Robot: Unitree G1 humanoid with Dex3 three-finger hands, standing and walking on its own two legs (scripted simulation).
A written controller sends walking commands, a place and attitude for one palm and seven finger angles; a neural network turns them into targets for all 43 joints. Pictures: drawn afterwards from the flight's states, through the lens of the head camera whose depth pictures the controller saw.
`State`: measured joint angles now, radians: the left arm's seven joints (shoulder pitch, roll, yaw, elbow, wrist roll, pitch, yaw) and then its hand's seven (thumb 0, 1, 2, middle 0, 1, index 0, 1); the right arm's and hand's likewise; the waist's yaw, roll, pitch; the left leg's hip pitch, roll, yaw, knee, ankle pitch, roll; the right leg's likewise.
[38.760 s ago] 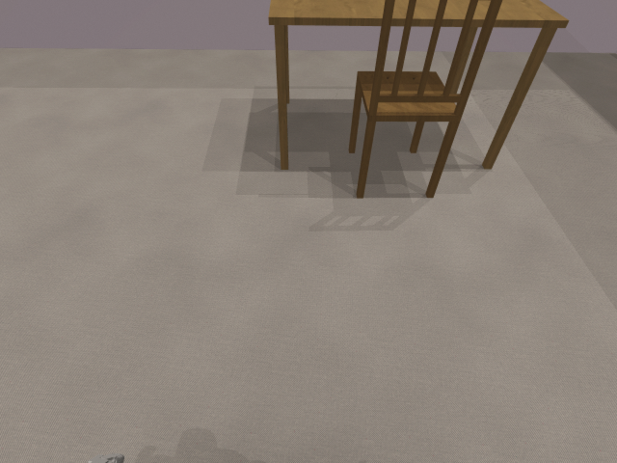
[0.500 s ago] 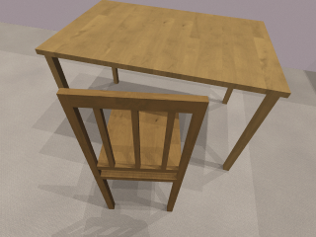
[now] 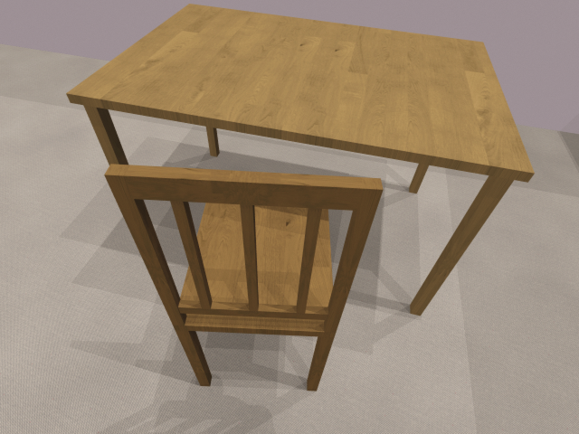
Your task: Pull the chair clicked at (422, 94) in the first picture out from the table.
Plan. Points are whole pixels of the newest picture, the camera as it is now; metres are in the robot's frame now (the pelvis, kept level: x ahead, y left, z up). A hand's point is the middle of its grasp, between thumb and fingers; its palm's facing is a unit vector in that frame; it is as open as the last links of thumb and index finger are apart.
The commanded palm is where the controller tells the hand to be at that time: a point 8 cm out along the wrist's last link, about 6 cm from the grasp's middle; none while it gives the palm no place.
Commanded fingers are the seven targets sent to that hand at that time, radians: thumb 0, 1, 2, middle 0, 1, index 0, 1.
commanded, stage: raise the hand toward the chair's back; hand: left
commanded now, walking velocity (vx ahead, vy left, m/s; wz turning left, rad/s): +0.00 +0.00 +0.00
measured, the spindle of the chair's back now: (251, 263) +0.42 +0.09 -0.07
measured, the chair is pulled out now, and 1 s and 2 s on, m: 0.18 0.18 0.18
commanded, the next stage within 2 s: none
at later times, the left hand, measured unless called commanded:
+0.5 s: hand (210, 418) +0.16 +0.12 -0.06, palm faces -0.02 -1.00 +0.03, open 9.1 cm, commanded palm +0.12 +0.21 -0.07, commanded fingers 0.00 0.39 0.68 -0.15 -0.22 -0.15 -0.22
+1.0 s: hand (179, 402) +0.18 +0.16 -0.05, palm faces +0.05 -1.00 -0.04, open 13.6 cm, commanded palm +0.14 +0.22 -0.05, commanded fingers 0.00 -0.20 0.43 -0.09 -0.13 -0.09 -0.13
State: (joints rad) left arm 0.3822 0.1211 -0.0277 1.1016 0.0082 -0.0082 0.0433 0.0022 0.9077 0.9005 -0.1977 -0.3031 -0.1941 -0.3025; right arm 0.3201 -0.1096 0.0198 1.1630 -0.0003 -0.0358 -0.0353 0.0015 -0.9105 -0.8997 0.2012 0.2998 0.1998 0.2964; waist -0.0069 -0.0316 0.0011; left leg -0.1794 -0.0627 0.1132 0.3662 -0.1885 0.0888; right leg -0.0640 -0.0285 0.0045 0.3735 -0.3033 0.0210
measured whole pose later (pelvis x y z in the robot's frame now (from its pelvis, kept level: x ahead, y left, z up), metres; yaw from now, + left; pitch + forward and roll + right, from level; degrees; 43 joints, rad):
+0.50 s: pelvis -0.04 -0.04 -0.09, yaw +2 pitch +12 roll +0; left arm 0.39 0.16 0.06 0.12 -0.20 -0.47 -0.22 0.01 0.62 0.77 -0.17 -0.26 -0.17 -0.26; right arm 0.14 -0.27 -0.06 0.50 0.02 -0.18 0.00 0.01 -0.91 -0.90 0.20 0.30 0.20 0.30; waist -0.04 -0.04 -0.17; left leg -0.88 0.00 0.07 1.12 -0.45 0.05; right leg -0.81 0.03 -0.09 1.15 -0.55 -0.08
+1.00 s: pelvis -0.03 -0.04 -0.09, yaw +3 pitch +16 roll -2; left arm 0.41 0.22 0.18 0.04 -0.29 -0.43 -0.28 0.00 0.03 0.53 -0.11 -0.17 -0.11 -0.17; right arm 0.24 -0.22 -0.02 0.61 0.03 -0.18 -0.06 0.01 -0.90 -0.90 0.21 0.30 0.20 0.30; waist -0.03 0.03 -0.14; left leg -0.95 0.01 0.03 1.14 -0.47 0.04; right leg -0.85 0.05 -0.12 1.12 -0.55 -0.08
